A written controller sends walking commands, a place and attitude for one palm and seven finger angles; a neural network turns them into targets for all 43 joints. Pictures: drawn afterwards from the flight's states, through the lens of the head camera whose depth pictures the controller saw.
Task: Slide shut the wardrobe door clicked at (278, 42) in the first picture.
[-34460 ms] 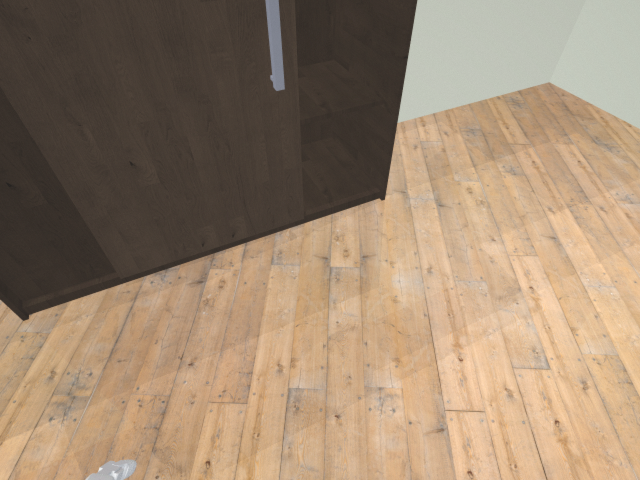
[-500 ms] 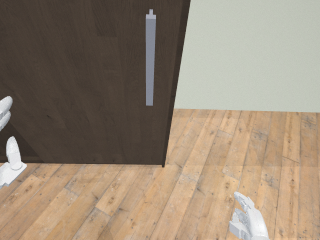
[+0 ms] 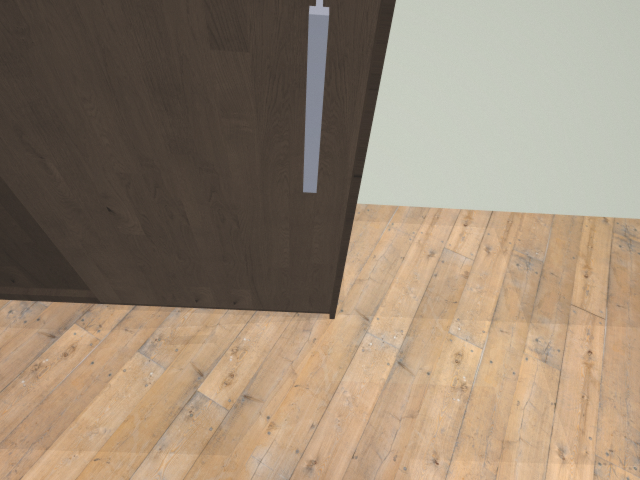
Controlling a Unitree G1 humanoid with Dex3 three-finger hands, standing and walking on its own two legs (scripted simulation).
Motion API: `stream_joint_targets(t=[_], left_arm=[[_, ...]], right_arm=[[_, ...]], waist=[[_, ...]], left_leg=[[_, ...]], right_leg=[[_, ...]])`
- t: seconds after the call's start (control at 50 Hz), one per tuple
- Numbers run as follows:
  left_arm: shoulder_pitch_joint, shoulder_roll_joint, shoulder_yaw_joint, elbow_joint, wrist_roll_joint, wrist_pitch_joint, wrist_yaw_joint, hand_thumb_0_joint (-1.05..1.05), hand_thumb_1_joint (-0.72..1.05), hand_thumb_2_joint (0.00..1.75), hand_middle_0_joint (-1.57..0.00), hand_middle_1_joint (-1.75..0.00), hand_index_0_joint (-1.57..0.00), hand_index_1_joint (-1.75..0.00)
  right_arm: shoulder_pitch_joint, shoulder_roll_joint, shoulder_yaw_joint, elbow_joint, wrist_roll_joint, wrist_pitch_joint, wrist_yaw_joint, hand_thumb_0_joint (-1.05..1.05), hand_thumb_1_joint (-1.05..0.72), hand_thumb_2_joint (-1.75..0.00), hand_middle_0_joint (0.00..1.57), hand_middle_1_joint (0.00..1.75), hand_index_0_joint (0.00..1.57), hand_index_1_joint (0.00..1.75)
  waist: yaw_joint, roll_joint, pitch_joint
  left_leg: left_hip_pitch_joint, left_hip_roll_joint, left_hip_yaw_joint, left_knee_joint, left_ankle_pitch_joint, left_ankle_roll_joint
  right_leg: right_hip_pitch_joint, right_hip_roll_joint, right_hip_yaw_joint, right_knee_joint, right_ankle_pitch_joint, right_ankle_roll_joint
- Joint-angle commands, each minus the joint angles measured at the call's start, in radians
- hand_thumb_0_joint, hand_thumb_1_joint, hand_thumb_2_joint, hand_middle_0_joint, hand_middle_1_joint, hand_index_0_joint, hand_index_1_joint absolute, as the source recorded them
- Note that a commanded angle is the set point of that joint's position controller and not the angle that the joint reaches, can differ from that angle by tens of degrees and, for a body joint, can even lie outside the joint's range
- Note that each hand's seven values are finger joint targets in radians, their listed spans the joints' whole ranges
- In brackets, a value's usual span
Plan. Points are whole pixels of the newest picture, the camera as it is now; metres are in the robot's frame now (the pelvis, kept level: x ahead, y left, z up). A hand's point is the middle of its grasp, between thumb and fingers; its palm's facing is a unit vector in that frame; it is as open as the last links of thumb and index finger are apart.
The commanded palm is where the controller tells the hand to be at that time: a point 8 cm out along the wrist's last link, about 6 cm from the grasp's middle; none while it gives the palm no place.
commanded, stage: let the arm hang, fingers relaxed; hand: left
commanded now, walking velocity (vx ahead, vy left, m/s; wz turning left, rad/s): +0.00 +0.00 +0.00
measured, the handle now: (314, 108) +0.67 +0.05 +0.09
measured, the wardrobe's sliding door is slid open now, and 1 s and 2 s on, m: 0.00 0.00 0.00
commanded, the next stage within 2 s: look to check the result in 0.66 s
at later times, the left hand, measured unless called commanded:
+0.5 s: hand out of the picture +0.07 +0.19 -0.16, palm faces -0.03 -0.97 -0.23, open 7.4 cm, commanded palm none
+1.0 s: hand out of the picture +0.08 +0.20 -0.16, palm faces -0.03 -0.96 -0.28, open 7.4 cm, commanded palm none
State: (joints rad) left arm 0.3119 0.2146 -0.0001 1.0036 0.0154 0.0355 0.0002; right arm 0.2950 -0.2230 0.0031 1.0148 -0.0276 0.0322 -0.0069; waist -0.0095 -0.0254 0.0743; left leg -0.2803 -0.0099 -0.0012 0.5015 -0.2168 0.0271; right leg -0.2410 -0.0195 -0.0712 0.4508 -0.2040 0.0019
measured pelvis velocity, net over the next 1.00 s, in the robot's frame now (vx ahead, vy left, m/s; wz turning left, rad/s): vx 0.03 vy -0.02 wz -0.02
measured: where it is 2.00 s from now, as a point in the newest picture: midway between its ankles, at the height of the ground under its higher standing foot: outside the picture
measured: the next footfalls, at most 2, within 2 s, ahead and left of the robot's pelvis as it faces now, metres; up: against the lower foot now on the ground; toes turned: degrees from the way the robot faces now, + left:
none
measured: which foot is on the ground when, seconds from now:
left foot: down 0.00-1.00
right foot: down 0.00-1.00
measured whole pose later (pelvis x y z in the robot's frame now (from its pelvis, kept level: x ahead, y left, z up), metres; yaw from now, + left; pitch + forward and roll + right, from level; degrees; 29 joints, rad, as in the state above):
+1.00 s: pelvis +0.03 -0.02 +0.01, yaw -1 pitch -1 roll +0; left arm 0.15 0.24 0.02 1.15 0.01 -0.01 0.01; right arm 0.15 -0.25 -0.01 1.13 -0.02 0.01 -0.02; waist -0.01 0.02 0.07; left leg -0.14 0.00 0.01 0.34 -0.18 0.00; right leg -0.13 -0.01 -0.06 0.34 -0.19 -0.01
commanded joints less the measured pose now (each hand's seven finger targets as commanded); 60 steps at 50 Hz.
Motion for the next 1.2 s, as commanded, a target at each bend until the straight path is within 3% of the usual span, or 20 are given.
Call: stream_joint_targets(t=[0.0, 0.1, 0.2, 0.34, 0.56, 0.76, 0.82, 0.86, 0.92, 1.18], left_arm=[[-0.034, 0.144, 0.036, -0.009, -0.006, -0.042, 0.016, 0.0, 0.9, 0.9, -0.2, -0.3, -0.2, -0.3], [-0.034, 0.132, 0.032, 0.055, -0.005, -0.041, 0.019, 0.0, 0.9, 0.9, -0.2, -0.3, -0.2, -0.3], [-0.044, 0.135, 0.033, 0.08, -0.004, -0.044, 0.021, 0.0, 0.9, 0.9, -0.2, -0.3, -0.2, -0.3], [-0.074, 0.133, 0.034, 0.089, -0.003, -0.05, 0.024, 0.0, 0.9, 0.9, -0.2, -0.3, -0.2, -0.3], [-0.123, 0.143, 0.044, 0.088, -0.004, -0.059, 0.023, 0.0, 0.9, 0.9, -0.2, -0.3, -0.2, -0.3], [-0.149, 0.165, 0.049, 0.092, -0.006, -0.063, 0.022, 0.0, 0.9, 0.9, -0.2, -0.3, -0.2, -0.3], [-0.147, 0.174, 0.049, 0.096, -0.005, -0.063, 0.021, 0.0, 0.9, 0.9, -0.2, -0.3, -0.2, -0.3], [-0.155, 0.181, 0.049, 0.098, -0.006, -0.064, 0.02, 0.0, 0.9, 0.9, -0.2, -0.3, -0.2, -0.3], [-0.157, 0.192, 0.05, 0.096, -0.006, -0.066, 0.021, 0.0, 0.9, 0.9, -0.2, -0.3, -0.2, -0.3], [-0.197, 0.228, 0.054, 0.095, -0.008, -0.067, 0.018, 0.0, 0.9, 0.9, -0.2, -0.3, -0.2, -0.3]], right_arm=[[-0.017, -0.12, -0.03, -0.046, 0.007, -0.029, -0.015, 0.0, -0.9, -0.9, 0.2, 0.3, 0.2, 0.3], [0.003, -0.12, -0.033, -0.002, 0.008, -0.027, -0.019, 0.0, -0.9, -0.9, 0.2, 0.3, 0.2, 0.3], [0.004, -0.114, -0.033, 0.025, 0.007, -0.029, -0.017, 0.0, -0.9, -0.9, 0.2, 0.3, 0.2, 0.3], [-0.033, -0.103, -0.031, 0.047, 0.007, -0.038, -0.016, 0.0, -0.9, -0.9, 0.2, 0.3, 0.2, 0.3], [-0.085, -0.117, -0.03, 0.062, 0.006, -0.045, -0.018, 0.0, -0.9, -0.9, 0.2, 0.3, 0.2, 0.3], [-0.113, -0.15, -0.031, 0.068, 0.007, -0.045, -0.021, 0.0, -0.9, -0.9, 0.2, 0.3, 0.2, 0.3], [-0.123, -0.158, -0.033, 0.066, 0.009, -0.041, -0.02, 0.0, -0.9, -0.9, 0.2, 0.3, 0.2, 0.3], [-0.126, -0.164, -0.033, 0.07, 0.008, -0.043, -0.02, 0.0, -0.9, -0.9, 0.2, 0.3, 0.2, 0.3], [-0.134, -0.177, -0.034, 0.065, 0.011, -0.042, -0.021, 0.0, -0.9, -0.9, 0.2, 0.3, 0.2, 0.3], [-0.17, -0.213, -0.034, 0.069, 0.009, -0.043, -0.019, 0.0, -0.9, -0.9, 0.2, 0.3, 0.2, 0.3]], waist=[[-0.001, 0.096, -0.057], [0.002, 0.039, -0.006], [0.002, 0.004, -0.018], [0.005, 0.025, -0.033], [0.004, 0.047, -0.051], [0.001, 0.036, -0.071], [0.002, 0.019, -0.054], [0.0, 0.035, -0.075], [-0.001, 0.01, -0.086], [-0.002, 0.02, -0.091]], left_leg=[[0.011, 0.092, -0.113, -0.157, -0.088, 0.018], [0.013, 0.102, -0.12, -0.19, -0.095, 0.022], [0.034, 0.102, -0.112, -0.198, -0.068, 0.022], [0.065, 0.105, -0.099, -0.197, 0.057, 0.017], [0.112, 0.105, -0.087, -0.2, 0.143, 0.006], [0.149, 0.114, -0.081, -0.198, 0.19, 0.0], [0.151, 0.113, -0.077, -0.199, 0.156, -0.002], [0.163, 0.116, -0.078, -0.2, 0.18, -0.001], [0.176, 0.118, -0.075, -0.193, 0.199, -0.002], [0.186, 0.125, -0.074, -0.208, 0.206, -0.007]], right_leg=[[0.021, -0.078, 0.117, -0.13, -0.116, -0.053], [0.007, -0.073, 0.11, -0.141, -0.114, -0.047], [0.018, -0.076, 0.109, -0.14, -0.098, -0.042], [0.045, -0.081, 0.106, -0.129, -0.006, -0.033], [0.08, -0.092, 0.112, -0.145, 0.056, -0.031], [0.106, -0.098, 0.115, -0.159, 0.122, -0.035], [0.091, -0.095, 0.119, -0.179, 0.084, -0.036], [0.106, -0.1, 0.121, -0.173, 0.116, -0.037], [0.115, -0.1, 0.117, -0.173, 0.155, -0.038], [0.135, -0.106, 0.124, -0.186, 0.18, -0.038]])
